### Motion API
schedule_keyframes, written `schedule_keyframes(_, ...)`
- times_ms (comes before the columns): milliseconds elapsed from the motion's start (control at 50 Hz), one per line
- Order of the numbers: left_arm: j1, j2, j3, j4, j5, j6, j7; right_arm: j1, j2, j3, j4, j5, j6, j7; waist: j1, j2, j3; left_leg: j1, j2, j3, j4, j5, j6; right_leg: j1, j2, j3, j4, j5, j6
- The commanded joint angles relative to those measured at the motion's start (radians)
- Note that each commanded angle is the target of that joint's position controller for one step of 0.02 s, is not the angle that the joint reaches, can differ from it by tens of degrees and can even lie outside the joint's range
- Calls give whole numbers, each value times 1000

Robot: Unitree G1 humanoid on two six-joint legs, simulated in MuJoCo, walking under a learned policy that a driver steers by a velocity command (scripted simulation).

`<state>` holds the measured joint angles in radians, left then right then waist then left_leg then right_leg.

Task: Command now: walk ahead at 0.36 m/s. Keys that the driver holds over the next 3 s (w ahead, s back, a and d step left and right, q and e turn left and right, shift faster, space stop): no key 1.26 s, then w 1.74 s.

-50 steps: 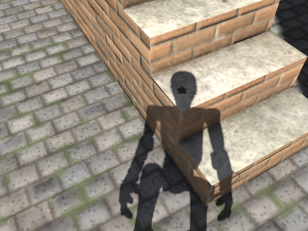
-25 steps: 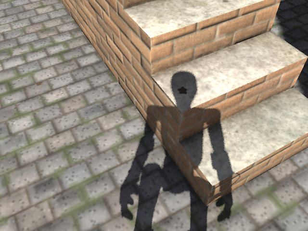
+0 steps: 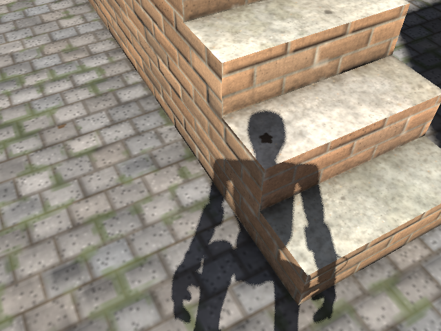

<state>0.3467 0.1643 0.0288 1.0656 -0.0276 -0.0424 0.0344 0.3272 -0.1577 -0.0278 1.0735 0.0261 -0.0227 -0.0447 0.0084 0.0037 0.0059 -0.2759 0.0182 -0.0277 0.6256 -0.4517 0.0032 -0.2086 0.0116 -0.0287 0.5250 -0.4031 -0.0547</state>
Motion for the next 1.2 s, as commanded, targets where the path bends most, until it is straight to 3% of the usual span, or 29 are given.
schedule_keyframes(20,190,213,56,3,11,-40,12,-167,-92,-18,-130,9,-61,21,81,-163,149,-448,54,-8,371,-8,45,95,-436,637,-462,-428,-233)
schedule_keyframes(40,154,173,46,-8,24,-49,9,-119,-107,-32,-108,7,-71,26,44,-93,136,-469,72,-24,425,13,67,133,-394,561,-425,-262,-209)
schedule_keyframes(60,114,151,40,-25,19,-47,3,-71,-88,-32,-91,5,-77,32,17,-75,109,-447,83,-21,426,24,75,122,-345,466,-404,-175,-183)
schedule_keyframes(80,80,145,37,-40,8,-39,1,-63,-83,-33,-88,8,-82,34,5,-76,104,-380,77,5,317,32,73,85,-294,360,-409,-89,-146)
schedule_keyframes(120,54,168,39,-43,7,-20,3,-100,-62,-29,-88,5,-81,27,9,-134,111,-193,15,89,125,80,37,-24,-184,182,-358,88,-97)
schedule_keyframes(160,81,195,42,-30,6,-1,3,-78,-61,-29,-83,5,-72,30,-11,-136,86,-63,-29,135,-23,172,18,-65,-172,141,-267,126,-95)
schedule_keyframes(200,71,191,38,-35,-4,0,3,26,-92,-43,-48,2,-51,27,-56,-106,49,114,-54,129,-131,288,19,-140,-169,155,-172,126,-69)
schedule_keyframes(220,60,157,27,-38,3,-6,3,82,-121,-50,-39,-4,-43,21,-81,-51,20,211,-1,61,-168,319,30,-190,-130,115,-55,127,-28)
schedule_keyframes(240,58,89,6,-58,34,-11,4,140,-216,-66,-46,-18,-37,11,-79,189,-27,281,213,-187,-251,511,71,-284,-33,-6,263,-47,52)
schedule_keyframes(260,119,29,-1,-59,21,-12,14,200,-300,-73,-36,-45,-42,25,-69,347,-92,284,405,-492,-355,542,241,-382,22,9,477,-242,77)
schedule_keyframes(280,131,98,13,-54,8,-7,18,142,-232,-53,-44,-43,-56,36,-34,216,-57,212,397,-530,-375,439,268,-390,-39,86,625,-215,72)
schedule_keyframes(300,77,131,22,-63,3,-3,14,56,-199,-43,-70,-32,-65,42,-22,138,0,146,347,-411,-367,417,237,-414,-64,92,663,-144,59)
schedule_keyframes(320,64,124,26,-52,9,4,17,-32,-184,-33,-95,-32,-68,47,6,83,8,90,286,-302,-371,445,199,-377,-92,91,637,-74,55)
schedule_keyframes(340,61,119,30,-45,19,9,22,-87,-149,-21,-110,-35,-70,47,27,74,13,50,246,-217,-372,528,175,-328,-118,103,563,-14,54)
schedule_keyframes(380,82,93,28,-25,22,12,22,-78,-108,-6,-93,-51,-70,39,46,100,-7,19,169,-78,-347,749,158,-211,-110,75,429,55,66)
schedule_keyframes(400,75,83,25,-24,20,11,21,-66,-112,-4,-87,-54,-67,34,47,103,-22,34,153,-46,-328,824,162,-181,-97,61,352,58,73)
schedule_keyframes(440,15,81,18,-41,19,13,24,-51,-152,-12,-85,-44,-58,21,29,93,-51,75,154,-41,-300,877,174,-141,-75,44,213,57,88)
schedule_keyframes(480,-11,85,13,-45,15,25,24,-53,-173,-18,-89,-28,-44,15,18,85,-65,90,171,-71,-292,776,190,-94,-68,36,104,82,93)
schedule_keyframes(520,-9,91,11,-35,22,38,22,-62,-163,-18,-89,-7,-33,20,35,56,-32,28,146,-76,-300,541,162,13,-64,30,-79,276,74)
schedule_keyframes(540,-7,115,15,-32,34,46,23,-33,-151,-18,-80,-9,-34,26,28,34,-20,-8,124,-81,-314,404,134,70,-89,61,-91,354,63)
schedule_keyframes(560,-2,140,18,-34,37,51,26,-19,-134,-15,-79,-23,-37,33,11,0,-1,-47,85,-67,-318,261,108,105,-122,86,-88,410,47)
schedule_keyframes(580,-40,192,33,-24,17,50,25,29,-114,-18,-73,-27,-33,34,-42,-91,41,-58,18,-16,-338,252,81,69,-102,70,-41,386,25)
schedule_keyframes(600,-47,150,30,-22,14,45,21,7,-115,-17,-68,-30,-29,30,-9,-73,48,-15,2,14,-309,279,67,28,-87,68,-51,354,28)
schedule_keyframes(620,-49,123,26,-15,21,38,19,-8,-112,-17,-71,-25,-25,26,-6,-62,42,8,0,24,-288,333,62,20,-88,71,-61,373,35)
schedule_keyframes(680,-70,129,33,-9,22,20,17,-5,-116,-18,-71,-28,-12,17,-14,-50,-4,81,3,33,-244,489,61,25,-82,65,-56,450,42)
schedule_keyframes(740,-81,122,34,-1,19,22,18,-14,-118,-19,-72,-26,-8,17,-11,-37,-22,110,9,32,-231,523,65,35,-79,62,-56,462,41)
schedule_keyframes(1200,-105,116,38,38,25,40,26,-22,-113,-16,-41,-27,-3,14,-3,-2,46,65,26,9,-283,332,60,30,-63,52,-100,318,57)
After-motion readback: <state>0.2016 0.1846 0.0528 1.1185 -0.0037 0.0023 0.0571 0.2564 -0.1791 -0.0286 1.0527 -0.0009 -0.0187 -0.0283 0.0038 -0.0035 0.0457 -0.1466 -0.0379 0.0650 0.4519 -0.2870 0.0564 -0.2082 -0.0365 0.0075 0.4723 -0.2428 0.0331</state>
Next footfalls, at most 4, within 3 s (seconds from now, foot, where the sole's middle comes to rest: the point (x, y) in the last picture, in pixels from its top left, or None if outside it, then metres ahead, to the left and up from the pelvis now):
0.22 left None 0.12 0.16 -0.77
0.54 right None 0.15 -0.07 -0.77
1.64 right None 0.26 -0.10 -0.77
2.12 left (196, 311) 0.58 0.12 -0.77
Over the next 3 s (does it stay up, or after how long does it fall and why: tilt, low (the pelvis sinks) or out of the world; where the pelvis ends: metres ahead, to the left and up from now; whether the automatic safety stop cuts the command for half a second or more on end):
stays up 0.48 -0.01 0.00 its command is cut before an obstacle after 1.9 s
